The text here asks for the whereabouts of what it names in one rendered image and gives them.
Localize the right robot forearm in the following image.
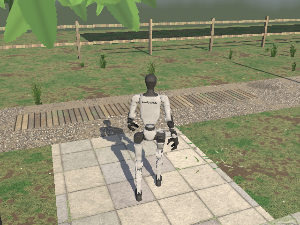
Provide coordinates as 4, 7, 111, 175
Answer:
167, 115, 177, 138

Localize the left robot forearm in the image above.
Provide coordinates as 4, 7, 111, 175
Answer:
127, 113, 134, 125

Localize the left robot upper arm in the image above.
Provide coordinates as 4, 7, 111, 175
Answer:
128, 94, 141, 119

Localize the left robot hand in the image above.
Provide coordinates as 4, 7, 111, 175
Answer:
127, 123, 139, 131

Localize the robot head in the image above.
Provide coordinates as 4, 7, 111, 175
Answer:
142, 74, 158, 97

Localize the right robot hand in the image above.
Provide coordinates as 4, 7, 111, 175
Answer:
167, 137, 179, 150

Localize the humanoid robot torso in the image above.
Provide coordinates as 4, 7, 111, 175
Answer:
139, 94, 161, 141

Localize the right robot upper arm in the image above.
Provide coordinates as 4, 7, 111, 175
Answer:
160, 95, 172, 122

